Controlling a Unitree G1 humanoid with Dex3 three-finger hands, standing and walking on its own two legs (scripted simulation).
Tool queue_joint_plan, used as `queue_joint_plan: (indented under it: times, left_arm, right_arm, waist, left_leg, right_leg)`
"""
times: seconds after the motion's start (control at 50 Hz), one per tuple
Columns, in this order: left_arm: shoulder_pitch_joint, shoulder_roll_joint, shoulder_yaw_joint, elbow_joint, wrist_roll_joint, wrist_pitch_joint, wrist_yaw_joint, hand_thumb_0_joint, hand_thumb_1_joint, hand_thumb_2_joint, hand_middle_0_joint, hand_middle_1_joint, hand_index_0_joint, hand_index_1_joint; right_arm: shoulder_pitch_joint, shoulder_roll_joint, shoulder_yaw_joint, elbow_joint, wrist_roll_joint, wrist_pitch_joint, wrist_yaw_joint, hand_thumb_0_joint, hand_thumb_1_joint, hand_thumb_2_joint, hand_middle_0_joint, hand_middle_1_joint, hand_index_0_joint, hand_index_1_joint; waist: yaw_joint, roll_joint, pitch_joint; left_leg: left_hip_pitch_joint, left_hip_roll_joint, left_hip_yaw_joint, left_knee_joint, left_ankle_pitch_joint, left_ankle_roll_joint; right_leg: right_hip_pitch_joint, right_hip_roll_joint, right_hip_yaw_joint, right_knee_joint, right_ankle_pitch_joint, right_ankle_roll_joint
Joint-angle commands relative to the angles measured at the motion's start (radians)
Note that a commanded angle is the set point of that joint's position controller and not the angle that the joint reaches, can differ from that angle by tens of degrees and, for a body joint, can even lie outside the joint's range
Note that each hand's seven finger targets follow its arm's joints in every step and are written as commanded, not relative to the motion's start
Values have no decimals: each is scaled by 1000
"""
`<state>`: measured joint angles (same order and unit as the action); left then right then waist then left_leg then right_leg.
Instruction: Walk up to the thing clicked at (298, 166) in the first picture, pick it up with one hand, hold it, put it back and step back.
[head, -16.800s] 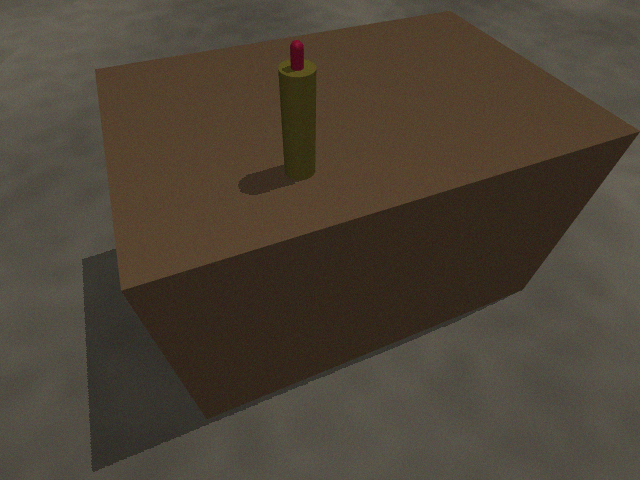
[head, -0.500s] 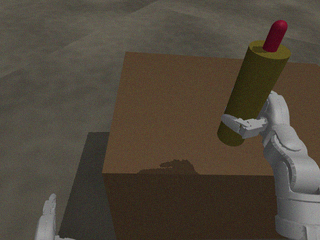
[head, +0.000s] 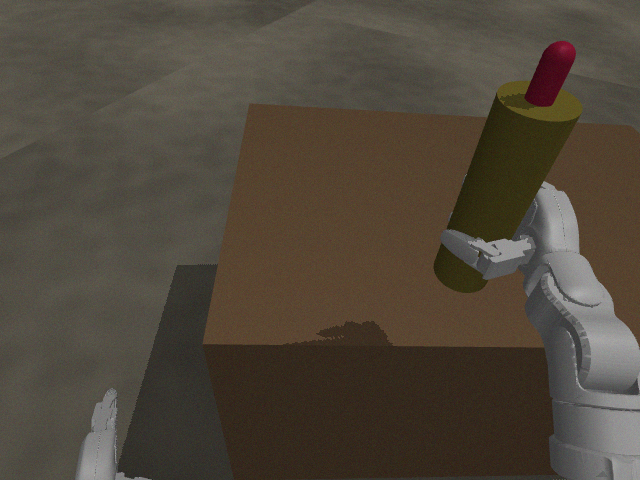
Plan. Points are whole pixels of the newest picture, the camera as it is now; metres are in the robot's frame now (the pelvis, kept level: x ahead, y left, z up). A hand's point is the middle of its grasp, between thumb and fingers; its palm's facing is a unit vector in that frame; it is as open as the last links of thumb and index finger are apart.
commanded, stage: hold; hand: right
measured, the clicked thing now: (499, 186) +0.32 -0.16 +0.26
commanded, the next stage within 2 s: crouch in 1.16 s
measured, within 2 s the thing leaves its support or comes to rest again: neither
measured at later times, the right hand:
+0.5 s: hand (483, 226) +0.32 -0.16 +0.20, palm faces +0.14 +0.99 -0.05, open 9.6 cm
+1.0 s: hand (473, 220) +0.32 -0.15 +0.21, palm faces +0.12 +0.99 -0.05, open 9.6 cm
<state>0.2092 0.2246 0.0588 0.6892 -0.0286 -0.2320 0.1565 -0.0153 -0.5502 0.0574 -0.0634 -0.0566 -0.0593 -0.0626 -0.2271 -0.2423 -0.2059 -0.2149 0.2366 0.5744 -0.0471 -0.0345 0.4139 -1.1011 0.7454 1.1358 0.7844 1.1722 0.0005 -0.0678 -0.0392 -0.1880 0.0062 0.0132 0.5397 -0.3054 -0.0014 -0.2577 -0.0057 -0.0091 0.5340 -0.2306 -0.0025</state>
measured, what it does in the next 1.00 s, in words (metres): stands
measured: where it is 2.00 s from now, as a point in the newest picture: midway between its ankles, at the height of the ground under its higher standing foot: outside the picture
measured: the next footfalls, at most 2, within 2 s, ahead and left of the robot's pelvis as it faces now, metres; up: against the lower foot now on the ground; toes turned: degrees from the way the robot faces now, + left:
none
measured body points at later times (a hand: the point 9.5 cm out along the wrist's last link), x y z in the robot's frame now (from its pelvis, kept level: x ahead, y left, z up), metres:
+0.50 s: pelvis +0.00 +0.00 +0.00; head -0.04 +0.03 +0.45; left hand +0.17 +0.26 -0.08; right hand +0.31 -0.21 +0.21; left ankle -0.01 +0.12 -0.73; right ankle +0.04 -0.12 -0.73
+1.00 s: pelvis +0.00 +0.00 +0.00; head -0.03 +0.03 +0.45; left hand +0.17 +0.26 -0.08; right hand +0.31 -0.20 +0.21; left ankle -0.01 +0.12 -0.73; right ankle +0.04 -0.12 -0.73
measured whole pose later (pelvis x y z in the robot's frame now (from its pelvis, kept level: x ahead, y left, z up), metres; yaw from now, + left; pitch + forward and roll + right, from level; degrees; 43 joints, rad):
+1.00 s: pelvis +0.00 +0.00 +0.00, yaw +0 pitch -3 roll +0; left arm 0.19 0.22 0.05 0.71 -0.02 -0.22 0.16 -0.02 -0.55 0.06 -0.06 -0.05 -0.05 -0.06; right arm -0.25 -0.24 -0.19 -0.20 0.23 0.57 -0.05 -0.03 0.42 -1.11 0.75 1.13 0.79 1.17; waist 0.00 -0.08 -0.03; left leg -0.19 0.00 0.02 0.54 -0.30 0.00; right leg -0.26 -0.01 -0.01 0.53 -0.22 0.00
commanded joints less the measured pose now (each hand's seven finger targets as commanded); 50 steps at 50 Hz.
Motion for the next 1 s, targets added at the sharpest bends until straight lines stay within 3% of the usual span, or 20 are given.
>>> queue_joint_plan:
  times: [0.0, 0.08, 0.16, 0.26, 0.32, 0.36, 0.42, 0.5, 0.54, 0.58, 0.66, 0.68, 0.7, 0.78, 0.84, 0.88, 0.9, 0.94, 0.96, 0.98]
  left_arm:
    - [-183, 128, 39, -186, 11, -75, 9, 0, -550, 51, -57, -59, -58, -58]
    - [-158, 126, 43, -202, 6, -59, 11, 0, -553, 52, -56, -57, -56, -57]
    - [-124, 144, 66, -221, 5, -43, 12, 0, -554, 54, -57, -56, -56, -57]
    - [-131, 104, 36, -210, 0, -44, 5, 0, -553, 55, -53, -54, -51, -56]
    - [-150, 72, 0, -201, -1, -52, -2, 0, -560, 59, -53, -54, -49, -58]
    - [-146, 76, 6, -177, 2, -53, -2, 0, -559, 59, -53, -55, -50, -58]
    - [-189, 128, 38, -197, 5, -64, 2, 0, -562, 59, -55, -56, -52, -59]
    - [-175, 112, 25, -177, 7, -68, 6, 0, -561, 59, -55, -56, -52, -60]
    - [-182, 145, 51, -228, 4, -72, 10, 0, -557, 55, -56, -56, -54, -58]
    - [-125, 114, 34, -209, 4, -66, 9, 0, -558, 57, -55, -55, -53, -58]
    - [-83, 141, 75, -200, 6, -59, 13, 0, -558, 58, -54, -55, -51, -58]
    - [-82, 105, 41, -197, 6, -60, 8, 0, -560, 61, -53, -55, -49, -59]
    - [-76, 106, 51, -171, 4, -58, 7, 0, -562, 61, -54, -55, -49, -60]
    - [-144, 71, 15, -179, 3, -68, 4, 0, -560, 62, -52, -54, -48, -59]
    - [-217, 107, 28, -206, 7, -71, 12, 0, -561, 61, -53, -54, -49, -58]
    - [-214, 79, -2, -143, 10, -67, 11, 0, -561, 59, -53, -55, -50, -58]
    - [-230, 88, -2, -160, 11, -67, 14, 0, -561, 58, -55, -56, -52, -59]
    - [-220, 163, 60, -174, 13, -70, 24, 0, -558, 55, -55, -54, -52, -57]
    - [-222, 144, 35, -199, 11, -67, 18, 0, -563, 57, -55, -53, -51, -58]
    - [-192, 161, 57, -196, 10, -61, 19, 0, -556, 52, -55, -53, -53, -56]
  right_arm:
    - [-577, -179, -87, -383, 22, -142, 2, 0, -173, -1374, 1260, 1465, 1318, 1465]
    - [-546, -226, -159, -356, 30, -132, -12, 0, -192, -1358, 1261, 1453, 1316, 1453]
    - [-580, -239, -173, -366, 33, -135, -25, 0, -160, -1364, 1255, 1458, 1312, 1459]
    - [-570, -241, -166, -369, 32, -141, -18, 0, -126, -1341, 1239, 1441, 1296, 1441]
    - [-554, -195, -122, -361, 33, -138, -5, 0, -116, -1344, 1235, 1442, 1293, 1442]
    - [-555, -164, -81, -356, 28, -138, 7, 0, -106, -1360, 1242, 1457, 1303, 1457]
    - [-550, -162, -70, -372, 26, -135, 18, 0, -140, -1367, 1254, 1463, 1314, 1463]
    - [-540, -170, -86, -347, 19, -141, 10, 0, -171, -1361, 1261, 1457, 1317, 1457]
    - [-559, -198, -117, -373, 29, -151, 1, 0, -166, -1368, 1266, 1465, 1324, 1465]
    - [-531, -210, -141, -333, 28, -155, -5, 0, -167, -1350, 1255, 1448, 1312, 1448]
    - [-554, -255, -185, -393, 31, -174, -21, 0, -157, -1330, 1241, 1428, 1295, 1428]
    - [-553, -240, -170, -414, 31, -177, -21, 0, -140, -1329, 1236, 1427, 1291, 1427]
    - [-537, -239, -179, -417, 35, -178, -25, 0, -168, -1337, 1250, 1436, 1303, 1436]
    - [-575, -190, -106, -427, 31, -179, -18, 0, -154, -1332, 1250, 1435, 1303, 1435]
    - [-546, -176, -83, -383, 25, -159, -6, 0, -142, -1360, 1260, 1460, 1318, 1460]
    - [-550, -151, -57, -372, 21, -147, 0, 0, -116, -1362, 1250, 1461, 1311, 1461]
    - [-559, -156, -57, -356, 17, -140, 1, 0, -114, -1366, 1248, 1462, 1309, 1462]
    - [-541, -180, -91, -296, 20, -127, 1, 0, -98, -1364, 1247, 1463, 1310, 1463]
    - [-518, -175, -91, -266, 17, -120, 2, 0, -117, -1361, 1245, 1458, 1307, 1458]
    - [-547, -203, -121, -278, 22, -121, 1, 0, -126, -1351, 1248, 1452, 1307, 1452]
  waist:
    - [4, -9, -307]
    - [-12, 44, -276]
    - [-3, 64, -260]
    - [-7, 18, -228]
    - [-11, 6, -245]
    - [3, -12, -262]
    - [2, -2, -299]
    - [4, 21, -260]
    - [6, 55, -275]
    - [13, 62, -262]
    - [14, 30, -259]
    - [8, 24, -251]
    - [2, 13, -237]
    - [4, -32, -256]
    - [0, -15, -288]
    - [-3, 1, -268]
    - [-2, 1, -283]
    - [8, 60, -294]
    - [5, 68, -288]
    - [7, 63, -291]
  left_leg:
    - [-52, -12, 30, -91, 214, 6]
    - [-28, -8, 27, -97, 230, -3]
    - [-30, -10, 25, -97, 235, -3]
    - [-49, -5, 14, -106, 199, -1]
    - [-54, -13, 21, -98, 204, 2]
    - [-69, -15, 22, -93, 208, 7]
    - [-58, -13, 24, -91, 230, 5]
    - [-66, -13, 28, -105, 177, 4]
    - [-56, -15, 30, -107, 181, 0]
    - [-53, -11, 27, -104, 206, -5]
    - [-49, -3, 12, -104, 230, -8]
    - [-42, 0, 10, -103, 236, -8]
    - [-50, -2, 12, -103, 224, -6]
    - [-59, -7, 14, -95, 216, 3]
    - [-59, -11, 20, -93, 222, 5]
    - [-62, -9, 20, -94, 219, 4]
    - [-56, -7, 18, -97, 219, 3]
    - [-56, -12, 26, -97, 221, -2]
    - [-46, -12, 30, -97, 228, -4]
    - [-46, -10, 28, -102, 224, -5]
  right_leg:
    - [238, -3, 22, -54, 149, -12]
    - [204, 7, 11, -49, 155, -20]
    - [192, 7, 10, -54, 154, -22]
    - [179, 10, 4, -57, 113, -23]
    - [195, 1, 11, -59, 128, -15]
    - [217, -4, 15, -58, 144, -13]
    - [244, -3, 17, -51, 175, -14]
    - [215, 1, 16, -67, 100, -18]
    - [218, 0, 18, -66, 102, -19]
    - [212, 5, 11, -59, 119, -23]
    - [205, 12, 2, -52, 133, -25]
    - [196, 16, 1, -50, 135, -28]
    - [191, 14, 2, -53, 128, -25]
    - [207, 3, 12, -55, 127, -17]
    - [221, -3, 21, -49, 154, -15]
    - [212, 2, 15, -48, 144, -18]
    - [219, 4, 13, -47, 142, -17]
    - [228, 0, 18, -48, 144, -19]
    - [217, 3, 16, -51, 152, -20]
    - [221, 4, 12, -53, 144, -19]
